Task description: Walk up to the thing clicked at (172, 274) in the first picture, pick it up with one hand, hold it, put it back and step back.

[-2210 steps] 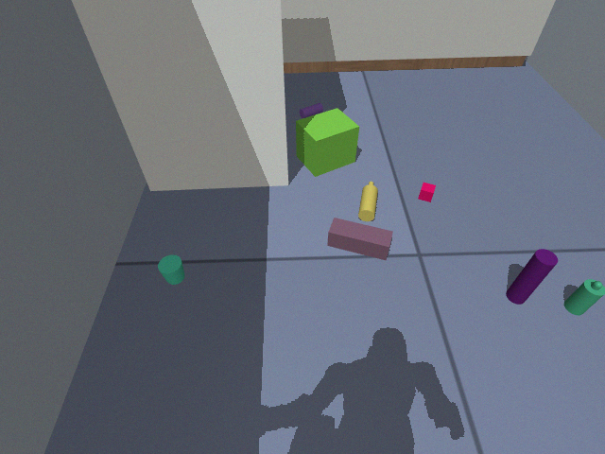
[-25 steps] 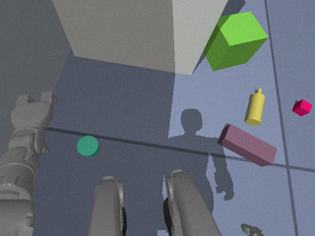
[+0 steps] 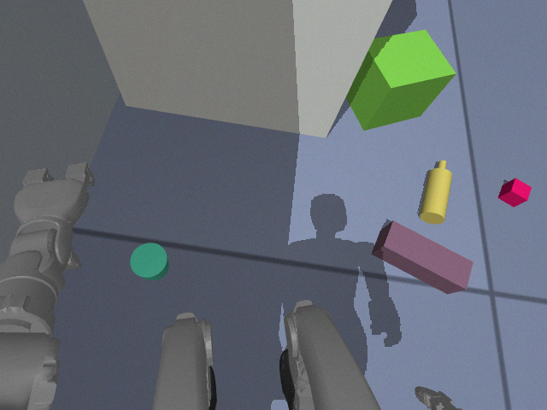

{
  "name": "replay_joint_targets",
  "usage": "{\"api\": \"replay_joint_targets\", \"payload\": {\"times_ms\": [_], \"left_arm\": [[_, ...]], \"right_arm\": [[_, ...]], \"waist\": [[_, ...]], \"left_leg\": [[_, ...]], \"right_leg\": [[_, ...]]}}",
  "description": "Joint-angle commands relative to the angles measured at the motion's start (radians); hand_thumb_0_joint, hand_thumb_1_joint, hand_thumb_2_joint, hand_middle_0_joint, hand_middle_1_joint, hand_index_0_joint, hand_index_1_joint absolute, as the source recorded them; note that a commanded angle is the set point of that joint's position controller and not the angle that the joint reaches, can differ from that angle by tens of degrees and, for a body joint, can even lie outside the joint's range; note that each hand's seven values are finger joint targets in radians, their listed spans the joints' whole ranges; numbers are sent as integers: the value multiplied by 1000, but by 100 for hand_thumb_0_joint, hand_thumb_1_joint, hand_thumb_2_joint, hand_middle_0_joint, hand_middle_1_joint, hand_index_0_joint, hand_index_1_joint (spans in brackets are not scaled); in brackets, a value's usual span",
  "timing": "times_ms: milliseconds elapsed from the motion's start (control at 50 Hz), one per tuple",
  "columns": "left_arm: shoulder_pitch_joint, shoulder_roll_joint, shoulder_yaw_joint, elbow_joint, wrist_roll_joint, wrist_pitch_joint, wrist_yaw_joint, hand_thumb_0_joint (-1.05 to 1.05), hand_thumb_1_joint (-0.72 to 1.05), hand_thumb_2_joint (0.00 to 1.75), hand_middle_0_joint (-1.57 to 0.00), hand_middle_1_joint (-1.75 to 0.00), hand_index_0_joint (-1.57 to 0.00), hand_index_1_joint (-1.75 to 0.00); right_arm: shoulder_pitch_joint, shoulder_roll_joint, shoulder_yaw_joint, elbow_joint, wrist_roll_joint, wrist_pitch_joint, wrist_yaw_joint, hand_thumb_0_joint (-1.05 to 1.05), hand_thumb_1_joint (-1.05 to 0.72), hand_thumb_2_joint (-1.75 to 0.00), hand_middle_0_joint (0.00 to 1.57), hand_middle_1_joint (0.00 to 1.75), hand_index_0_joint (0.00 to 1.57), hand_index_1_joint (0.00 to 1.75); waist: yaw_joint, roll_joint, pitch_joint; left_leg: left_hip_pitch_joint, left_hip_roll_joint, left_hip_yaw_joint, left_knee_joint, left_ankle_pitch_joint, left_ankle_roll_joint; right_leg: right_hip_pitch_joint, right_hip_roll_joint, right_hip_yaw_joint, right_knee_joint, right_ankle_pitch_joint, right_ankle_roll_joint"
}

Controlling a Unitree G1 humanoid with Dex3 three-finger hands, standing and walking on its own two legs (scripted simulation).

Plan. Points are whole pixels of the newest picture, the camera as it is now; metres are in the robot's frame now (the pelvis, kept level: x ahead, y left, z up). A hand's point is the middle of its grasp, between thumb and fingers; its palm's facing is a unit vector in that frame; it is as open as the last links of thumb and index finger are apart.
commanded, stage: withdraw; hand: left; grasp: from above
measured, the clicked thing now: (152, 263) +0.45 +0.23 -0.50
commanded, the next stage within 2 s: go down in 0.14 s
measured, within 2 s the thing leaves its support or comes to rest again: neither
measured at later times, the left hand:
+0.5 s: hand (75, 228) +0.43 +0.28 -0.13, palm faces -0.38 -0.03 -0.93, open 14.4 cm
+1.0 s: hand (70, 235) +0.41 +0.28 -0.12, palm faces -0.44 -0.03 -0.90, open 14.2 cm
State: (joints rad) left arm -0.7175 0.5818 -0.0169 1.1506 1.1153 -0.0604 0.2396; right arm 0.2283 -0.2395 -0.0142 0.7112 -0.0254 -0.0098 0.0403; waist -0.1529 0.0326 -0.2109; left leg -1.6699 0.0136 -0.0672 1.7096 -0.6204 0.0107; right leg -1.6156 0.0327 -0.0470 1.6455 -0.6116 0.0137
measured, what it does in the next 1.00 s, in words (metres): stands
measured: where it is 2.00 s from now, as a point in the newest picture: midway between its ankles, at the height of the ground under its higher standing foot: outside the picture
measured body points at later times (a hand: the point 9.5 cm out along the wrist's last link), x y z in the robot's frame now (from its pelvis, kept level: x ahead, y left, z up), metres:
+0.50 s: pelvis +0.00 +0.00 -0.01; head +0.18 +0.04 +0.40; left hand +0.44 +0.28 -0.08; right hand +0.06 -0.28 -0.13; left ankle +0.06 +0.11 -0.51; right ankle +0.07 -0.13 -0.51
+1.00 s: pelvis +0.00 +0.00 +0.00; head +0.18 +0.04 +0.41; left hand +0.43 +0.28 -0.07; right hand +0.07 -0.27 -0.12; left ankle +0.06 +0.11 -0.51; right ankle +0.07 -0.13 -0.51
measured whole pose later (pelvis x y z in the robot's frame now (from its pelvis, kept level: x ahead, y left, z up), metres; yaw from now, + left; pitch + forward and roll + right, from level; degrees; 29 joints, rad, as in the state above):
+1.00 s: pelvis +0.00 +0.00 +0.00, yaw +0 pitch +34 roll -5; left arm -0.66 0.58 0.02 1.10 1.14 -0.11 0.25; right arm 0.24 -0.25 -0.03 0.70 -0.02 0.01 0.05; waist -0.14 0.03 -0.20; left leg -1.67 0.01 -0.06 1.72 -0.63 0.01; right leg -1.62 0.03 -0.04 1.66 -0.62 0.01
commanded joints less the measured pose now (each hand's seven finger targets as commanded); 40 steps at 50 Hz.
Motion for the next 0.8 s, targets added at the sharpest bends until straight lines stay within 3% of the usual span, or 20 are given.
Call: {"api": "replay_joint_targets", "payload": {"times_ms": [0, 80, 200, 220, 260, 280, 300, 320, 360, 440, 480, 540, 560, 600, 620, 640, 660, 700, 740, 780], "left_arm": [[-252, 260, 80, -195, 20, -29, 34, 0, -61, 91, -6, -103, -6, -103], [-298, 284, 105, -302, 9, -4, 43, 0, -58, 105, -7, -100, -4, -102], [-283, 199, 51, -137, -7, 18, 36, 0, -59, 105, -7, -100, -5, -102], [-302, 183, 26, -117, 1, 5, 31, 0, -51, 97, -15, -92, -13, -94], [-290, 203, 36, -114, 9, -20, 28, 0, -58, 100, -7, -101, -5, -103], [-286, 196, 28, -100, 16, -30, 29, 0, -50, 92, -15, -93, -13, -95], [-296, 241, 58, -144, 17, -42, 34, 0, -58, 85, -9, -101, -10, -100], [-243, 222, 52, -114, 26, -44, 37, 0, -61, 87, -6, -104, -7, -103], [-302, 285, 90, -230, 32, -58, 48, 0, -61, 86, -5, -103, -5, -103], [-262, 328, 144, -377, 10, -22, 75, 0, -59, 102, -7, -101, -4, -103], [-248, 279, 117, -372, -15, 19, 71, 0, -59, 105, -6, -100, -4, -102], [-362, 268, 85, -268, -19, 40, 56, 0, -59, 106, -6, -100, -4, -102], [-324, 229, 61, -197, -14, 40, 45, 0, -51, 98, -14, -92, -12, -94], [-319, 246, 63, -194, -13, 29, 36, 0, -59, 105, -7, -101, -4, -104], [-295, 228, 54, -157, -16, 24, 29, 0, -51, 97, -15, -93, -12, -96], [-263, 198, 37, -142, -20, 18, 21, 0, -59, 90, -7, -101, -7, -101], [-277, 220, 48, -180, -22, 8, 18, 0, -59, 98, -7, -101, -5, -103], [-211, 176, 29, -120, -21, -3, 3, 0, -59, 89, -9, -100, -9, -100], [-207, 238, 61, -170, -5, -10, -2, 0, -58, 101, -7, -101, -5, -103], [-219, 248, 73, -218, 2, -20, 1, 0, -58, 104, -7, -100, -5, -102]], "right_arm": [[163, -204, -74, -42, 1, -14, -10, 0, -91, -90, 20, 30, 20, 30], [162, -213, -84, -63, 8, 1, -10, 0, -90, -90, 20, 30, 20, 30], [163, -200, -69, -23, 4, -4, -22, 0, -90, -90, 20, 30, 20, 30], [158, -197, -70, -17, 2, -11, -23, 0, -89, -90, 20, 30, 20, 30], [151, -201, -72, -21, 2, -16, -19, 0, -90, -90, 20, 30, 20, 30], [147, -200, -71, -25, 1, -18, -16, 0, -89, -90, 20, 30, 20, 30], [151, -202, -74, -26, 0, -19, -14, 0, -91, -90, 20, 30, 20, 30], [146, -200, -71, -36, -3, -21, -11, 0, -90, -90, 20, 30, 20, 30], [154, -207, -74, -44, -3, -19, -6, 0, -90, -90, 20, 30, 20, 30], [161, -218, -92, -73, 4, -5, -15, 0, -90, -90, 20, 30, 20, 30], [165, -206, -85, -66, 5, 4, -19, 0, -90, -90, 20, 30, 20, 30], [166, -194, -73, -29, 4, 4, -30, 0, -90, -90, 20, 30, 20, 30], [168, -194, -69, -17, 0, -1, -30, 0, -89, -90, 20, 30, 20, 30], [173, -201, -76, -22, 4, -9, -32, 0, -90, -90, 20, 30, 20, 30], [170, -203, -70, -21, 2, -11, -31, 0, -89, -90, 20, 30, 20, 30], [166, -198, -71, -26, 1, -13, -28, 0, -90, -90, 20, 30, 20, 30], [168, -200, -71, -32, 3, -11, -26, 0, -90, -90, 20, 30, 20, 30], [156, -196, -70, -40, 7, -11, -23, 0, -90, -90, 20, 30, 20, 30], [159, -200, -71, -51, 8, -6, -19, 0, -90, -90, 20, 30, 20, 30], [153, -200, -74, -61, 9, 1, -13, 0, -90, -90, 20, 30, 20, 30]], "waist": [[34, 185, -529], [41, 229, -641], [-27, 100, -423], [-35, 98, -399], [-13, 104, -409], [-17, 123, -408], [6, 114, -439], [13, 132, -467], [34, 197, -560], [61, 247, -725], [36, 203, -658], [-19, 152, -527], [-29, 119, -471], [-12, 124, -507], [-14, 124, -478], [-2, 121, -464], [4, 126, -473], [6, 119, -452], [34, 167, -494], [35, 176, -517]], "left_leg": [[455, -21, 18, -200, 210, 10], [586, -11, -5, -249, 291, -1], [433, -4, -19, -235, 155, 14], [391, -6, -12, -214, 129, 17], [371, -12, -5, -198, 119, 17], [358, -16, 4, -189, 120, 16], [350, -20, 15, -179, 126, 19], [368, -22, 20, -175, 147, 15], [441, -21, 15, -183, 198, 7], [612, -13, -5, -236, 283, -4], [602, -9, -3, -242, 290, 3], [503, -4, 0, -238, 208, 16], [464, -5, -5, -225, 180, 21], [468, -7, 0, -220, 163, 20], [450, -9, -8, -220, 156, 17], [445, -10, 1, -221, 153, 16], [456, -12, -2, -235, 148, 12], [454, -13, -2, -235, 177, 9], [489, -14, 8, -238, 232, 7], [500, -13, 4, -242, 258, 6]], "right_leg": [[219, 15, -13, -177, 195, -56], [256, 13, -21, -189, 249, -55], [187, 14, -30, -205, 160, -47], [164, 15, -28, -196, 143, -48], [159, 15, -23, -181, 131, -53], [164, 15, -19, -176, 137, -53], [191, 20, -15, -175, 143, -53], [202, 18, -12, -168, 160, -54], [198, 16, -14, -149, 189, -56], [253, 12, -18, -166, 249, -55], [268, 11, -17, -196, 266, -49], [244, 18, -17, -230, 216, -43], [212, 15, -20, -227, 187, -42], [228, 18, -17, -223, 164, -47], [202, 13, -19, -212, 151, -49], [214, 16, -19, -217, 150, -50], [230, 14, -19, -218, 150, -53], [219, 18, -21, -210, 168, -55], [243, 17, -16, -211, 204, -56], [249, 17, -20, -202, 223, -57]]}}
